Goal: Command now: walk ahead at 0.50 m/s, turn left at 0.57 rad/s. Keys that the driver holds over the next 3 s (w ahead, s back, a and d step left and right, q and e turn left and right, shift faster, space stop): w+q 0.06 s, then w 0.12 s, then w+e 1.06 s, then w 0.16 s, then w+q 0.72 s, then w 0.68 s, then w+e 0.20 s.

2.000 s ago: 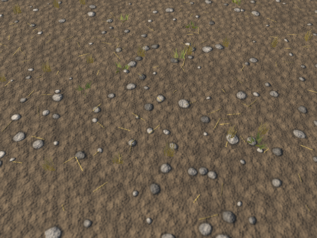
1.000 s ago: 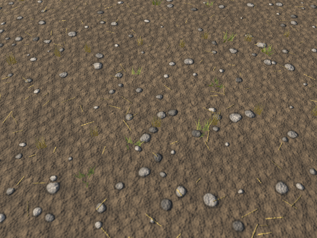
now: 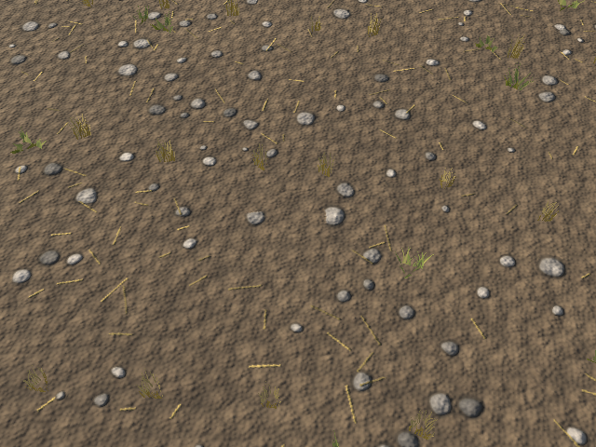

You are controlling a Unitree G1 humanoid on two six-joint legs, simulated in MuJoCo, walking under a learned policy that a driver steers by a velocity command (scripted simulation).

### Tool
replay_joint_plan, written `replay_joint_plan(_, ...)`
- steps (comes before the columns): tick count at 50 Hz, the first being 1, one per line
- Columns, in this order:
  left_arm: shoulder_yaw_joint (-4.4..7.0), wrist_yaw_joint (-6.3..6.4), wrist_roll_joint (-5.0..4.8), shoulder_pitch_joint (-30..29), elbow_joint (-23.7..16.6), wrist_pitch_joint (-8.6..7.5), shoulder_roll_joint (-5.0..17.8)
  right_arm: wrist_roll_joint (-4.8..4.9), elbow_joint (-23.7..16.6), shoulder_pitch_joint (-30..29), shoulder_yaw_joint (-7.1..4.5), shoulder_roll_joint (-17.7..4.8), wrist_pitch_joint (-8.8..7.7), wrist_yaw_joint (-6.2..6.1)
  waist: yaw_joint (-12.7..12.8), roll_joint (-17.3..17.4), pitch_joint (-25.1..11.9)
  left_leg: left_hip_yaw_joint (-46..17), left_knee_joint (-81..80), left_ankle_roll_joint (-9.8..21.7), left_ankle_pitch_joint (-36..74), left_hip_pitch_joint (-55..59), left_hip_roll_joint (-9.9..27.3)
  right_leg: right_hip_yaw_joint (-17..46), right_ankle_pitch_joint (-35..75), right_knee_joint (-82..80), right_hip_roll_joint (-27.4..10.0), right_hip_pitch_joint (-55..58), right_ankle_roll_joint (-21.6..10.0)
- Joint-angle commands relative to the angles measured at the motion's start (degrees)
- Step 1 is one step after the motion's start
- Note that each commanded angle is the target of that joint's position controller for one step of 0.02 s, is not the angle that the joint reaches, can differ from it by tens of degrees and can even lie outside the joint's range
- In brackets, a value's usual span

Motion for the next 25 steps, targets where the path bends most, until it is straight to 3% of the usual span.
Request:
replay_joint_plan(1,1.18,0.45,1.05,0.25,-3.55,0.72,4.45,0.12,-4.78,-1.18,-2.06,-9.47,-1.20,-1.30,2.14,1.35,-3.78,-15.95,-11.01,11.34,15.85,2.57,15.50,-0.03,6.03,-9.35,-1.10,-4.25,2.48)
replay_joint_plan(5,0.06,-0.17,0.75,-7.47,-5.59,0.54,2.38,0.44,-4.28,1.68,-2.09,-9.46,-0.63,-2.02,-1.35,4.55,-2.73,-10.78,-10.14,7.08,9.82,-0.57,11.19,-1.64,23.32,-27.74,2.37,0.62,2.82)
replay_joint_plan(9,-0.03,-1.25,-0.05,-11.51,-7.26,-0.20,3.81,0.51,-2.02,6.10,-1.59,-8.28,-0.62,-1.73,-3.71,6.06,-2.20,-13.81,-7.37,5.88,5.72,5.01,14.21,-0.94,26.11,-33.67,3.03,1.20,0.95)
replay_joint_plan(12,0.29,-2.02,-0.20,-10.58,-7.46,-0.84,5.80,-0.06,-1.38,6.98,-1.69,-9.17,-0.22,-1.98,-2.79,7.80,-1.71,-15.65,-4.00,4.95,11.14,12.77,18.08,-1.85,19.11,-35.34,3.13,-0.45,-2.13)
replay_joint_plan(13,0.53,-2.11,-0.23,-8.56,-7.05,-0.98,6.46,-0.15,-1.40,6.46,-1.75,-9.55,-0.03,-2.05,-1.42,8.42,-2.13,-15.06,-1.79,4.21,17.64,14.30,18.29,-2.94,16.88,-36.16,3.86,1.73,-3.51)
replay_joint_plan(14,1.26,-2.07,-0.03,-3.59,-5.50,-1.06,7.73,-0.17,-1.67,5.60,-1.53,-9.22,0.13,-2.12,1.28,7.90,-4.82,-12.68,3.87,3.02,27.92,15.20,16.29,-4.44,16.92,-37.78,5.47,8.08,-5.31)
replay_joint_plan(15,2.14,-2.03,0.45,4.69,-3.47,-1.11,9.96,-0.56,-2.36,4.91,-0.89,-7.98,0.13,-2.17,4.84,5.93,-11.43,-9.46,15.02,1.37,30.37,11.82,13.48,-0.94,20.17,-35.68,2.62,20.38,-8.27)
replay_joint_plan(16,3.26,-2.14,1.01,12.83,-2.49,-0.97,14.44,-0.81,-3.51,9.58,0.04,-5.41,-0.55,-2.14,5.10,-4.48,-20.47,-5.14,34.36,-2.65,15.61,-4.94,6.79,17.84,18.90,-35.33,-8.22,41.16,-16.10)
replay_joint_plan(17,3.34,-2.73,-0.58,16.44,-0.49,-0.11,13.67,-0.33,-3.22,11.78,0.66,-4.24,-1.41,-1.91,5.37,-17.30,-22.89,-3.96,48.64,-5.71,-20.74,-20.93,1.05,39.58,6.16,-45.08,-15.20,50.73,-22.15)
replay_joint_plan(18,2.06,-2.87,-1.83,13.61,-1.42,0.20,10.00,0.44,-4.60,7.16,0.04,-8.37,-2.30,-1.57,6.10,-10.83,-15.81,-7.44,52.98,-4.82,-21.03,-29.03,4.83,40.18,-4.56,-47.40,-14.12,47.94,-19.48)
replay_joint_plan(19,1.50,-2.60,-1.04,10.13,-2.84,0.68,8.01,0.93,-5.99,1.18,0.08,-8.79,-2.89,-1.33,6.22,-5.49,-9.54,-6.43,52.23,-4.34,-16.33,-30.37,7.13,32.79,-3.58,-48.02,-11.81,40.71,-17.21)
replay_joint_plan(20,1.18,-2.53,-0.19,7.72,-3.42,0.96,7.33,0.10,-6.91,-2.15,0.15,-8.18,-3.36,-1.34,5.05,-1.14,-4.72,-5.30,48.02,-4.24,-13.03,-29.62,8.79,27.43,2.23,-49.20,-9.44,32.96,-16.40)
replay_joint_plan(21,0.77,-2.31,0.08,6.56,-3.90,0.95,6.26,-0.98,-7.18,-2.48,-0.21,-8.14,-3.44,-1.52,3.45,-0.54,-4.08,-5.35,43.14,-4.46,-10.46,-26.64,10.53,24.28,8.01,-49.87,-7.78,28.84,-15.73)
replay_joint_plan(22,0.57,-2.13,0.26,6.30,-4.05,1.06,6.05,-1.43,-7.44,-1.88,-0.23,-7.41,-3.37,-1.57,2.26,-1.86,-4.33,-4.97,40.03,-4.97,-9.43,-23.63,10.99,22.39,12.36,-50.62,-6.19,26.36,-15.62)
replay_joint_plan(25,1.08,-1.19,-0.45,7.69,-3.97,1.26,7.53,-1.44,-8.29,-2.62,0.12,-5.61,-2.66,-1.91,1.36,-3.85,-4.67,-3.19,30.65,-7.20,-7.98,-21.09,10.66,17.84,19.31,-52.09,-4.50,22.53,-16.23)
